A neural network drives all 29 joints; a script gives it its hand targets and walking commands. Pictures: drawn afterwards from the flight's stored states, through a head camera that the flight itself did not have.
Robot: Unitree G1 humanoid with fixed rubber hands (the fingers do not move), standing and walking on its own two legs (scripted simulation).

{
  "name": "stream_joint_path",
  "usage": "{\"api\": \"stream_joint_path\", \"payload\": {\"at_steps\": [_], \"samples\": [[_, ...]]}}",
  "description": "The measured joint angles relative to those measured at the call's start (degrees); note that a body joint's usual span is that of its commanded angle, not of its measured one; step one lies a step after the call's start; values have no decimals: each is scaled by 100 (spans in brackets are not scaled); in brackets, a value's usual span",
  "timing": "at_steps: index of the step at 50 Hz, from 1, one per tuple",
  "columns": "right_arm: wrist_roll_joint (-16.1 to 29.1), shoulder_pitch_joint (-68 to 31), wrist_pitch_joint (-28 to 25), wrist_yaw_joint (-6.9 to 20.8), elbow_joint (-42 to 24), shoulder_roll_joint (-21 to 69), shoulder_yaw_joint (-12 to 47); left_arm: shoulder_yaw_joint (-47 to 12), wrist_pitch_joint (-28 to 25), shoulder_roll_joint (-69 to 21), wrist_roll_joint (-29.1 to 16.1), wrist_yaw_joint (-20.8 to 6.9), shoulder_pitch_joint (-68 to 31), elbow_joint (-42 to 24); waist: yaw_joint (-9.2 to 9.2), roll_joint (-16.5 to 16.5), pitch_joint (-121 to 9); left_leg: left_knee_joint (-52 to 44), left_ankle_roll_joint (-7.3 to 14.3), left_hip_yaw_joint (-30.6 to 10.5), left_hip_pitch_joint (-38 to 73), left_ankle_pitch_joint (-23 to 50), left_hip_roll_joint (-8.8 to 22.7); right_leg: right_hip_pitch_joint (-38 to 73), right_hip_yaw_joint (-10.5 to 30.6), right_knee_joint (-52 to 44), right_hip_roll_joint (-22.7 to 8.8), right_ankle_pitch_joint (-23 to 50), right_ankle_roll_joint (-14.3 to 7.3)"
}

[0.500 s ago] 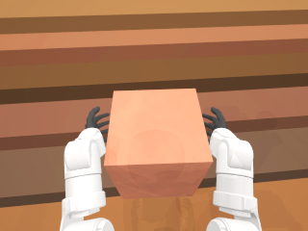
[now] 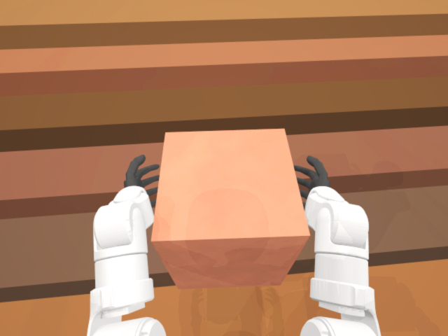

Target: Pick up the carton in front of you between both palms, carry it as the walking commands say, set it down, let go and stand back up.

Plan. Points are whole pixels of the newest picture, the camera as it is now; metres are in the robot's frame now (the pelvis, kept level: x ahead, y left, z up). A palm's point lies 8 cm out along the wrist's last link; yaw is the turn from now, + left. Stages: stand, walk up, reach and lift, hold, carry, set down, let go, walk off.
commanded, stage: carry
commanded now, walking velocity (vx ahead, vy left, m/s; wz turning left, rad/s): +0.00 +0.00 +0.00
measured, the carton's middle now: (227, 214) +0.33 +0.00 +0.05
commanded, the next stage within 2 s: none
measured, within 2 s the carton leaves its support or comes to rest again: neither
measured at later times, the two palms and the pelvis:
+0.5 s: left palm (136, 195) +0.33 +0.15 +0.12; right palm (315, 196) +0.32 -0.15 +0.11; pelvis +0.00 +0.00 +0.00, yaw +0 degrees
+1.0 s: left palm (135, 155) +0.39 +0.16 +0.15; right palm (305, 157) +0.39 -0.14 +0.14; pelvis +0.06 +0.01 +0.00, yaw +1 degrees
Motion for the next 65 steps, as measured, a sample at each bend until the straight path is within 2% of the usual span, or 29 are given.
{"api": "stream_joint_path", "payload": {"at_steps": [33, 35, 39, 42, 44, 47, 51, 54, 56, 57, 58, 59, 60, 61, 63, 65], "samples": [[6, 12, 2, 4, -43, 1, 10, -5, 4, -5, -10, -1, 3, -35, 2, 6, 3, 2, 18, 4, 10, -32, -11, 8, 5, 8, -11, -32, 17], [21, 22, 6, -1, -95, -2, 15, -18, 2, -9, -27, 1, 11, -78, 4, 12, -24, 74, 67, 2, -28, -87, -10, -21, 1, 62, -11, -75, 7], [115, -1, 13, -53, -250, -52, 57, -82, 12, 0, -99, 63, 15, -270, 6, 17, -130, 414, 351, -17, -187, -487, -4, -118, -15, 256, 6, -286, -86], [237, -90, 45, -115, -359, -147, 84, -156, 66, 43, -205, 151, -63, -417, 15, 15, -215, 527, 512, -40, -254, -496, 8, -158, -29, 332, 26, -381, -91], [278, -168, 81, -158, -377, -182, 102, -194, 133, 103, -262, 209, -117, -480, 5, -31, -278, 510, 457, -25, -219, -543, -18, -178, -7, 421, -4, -485, -87], [248, -312, 148, -211, -314, -137, 134, -161, 254, 220, -341, 263, -146, -555, -82, -78, -390, 372, 259, 16, -80, -608, -122, -314, 83, 903, -110, -944, -149], [244, -336, 260, -223, -235, -88, 188, 0, 363, 247, -393, 284, -179, -484, -227, 133, -496, 85, 187, -75, 171, -647, -102, -734, -18, 1904, -166, -1430, -64], [336, -320, 323, -200, -308, -83, 237, 150, 354, 219, -376, 276, -263, -435, -348, 203, -546, -250, 79, -179, 389, -633, -31, -1094, -16, 2828, -140, -1464, -53], [380, -374, 331, -204, -356, -98, 253, 206, 293, 216, -362, 277, -333, -422, -417, 207, -584, -327, 10, -250, 414, -630, 5, -1165, 15, 3011, -82, -1559, -96], [398, -365, 328, -205, -382, -136, 236, 189, 242, 185, -342, 269, -365, -375, -386, 205, -592, -113, 22, -289, 294, -567, 27, -924, 21, 2621, -24, -1700, -111], [415, -350, 330, -202, -424, -189, 191, 150, 199, 136, -288, 253, -429, -315, -272, 156, -540, 458, 41, -296, 31, -402, 34, -427, 24, 1633, 21, -1233, -86], [425, -382, 328, -200, -482, -231, 145, 128, 195, 98, -223, 235, -529, -323, -135, 49, -459, 1393, 115, -226, -335, -193, 28, 211, 51, 537, 27, -442, -50], [464, -484, 297, -206, -528, -271, 133, 125, 176, 103, -210, 224, -627, -390, 23, -40, -389, 2660, 146, -148, -854, -512, 46, 563, 133, -92, 68, -449, -29], [500, -585, 246, -228, -550, -317, 133, 86, 128, 142, -244, 217, -687, -448, 165, -88, -283, 4077, 186, -178, -1433, -965, 20, 723, 210, -307, 121, -881, -56], [497, -581, 182, -308, -588, -317, 65, -38, 95, 170, -432, 195, -572, -561, 421, -25, -107, 6573, 312, -336, -2498, -1569, -108, 885, 279, -329, 272, -1179, -164], [431, -477, 164, -361, -703, -161, -67, -98, 175, 157, -612, 139, -367, -782, 655, -23, 18, 8228, 433, -230, -3491, -2122, -271, 1127, 423, -424, 304, -1294, -239]]}}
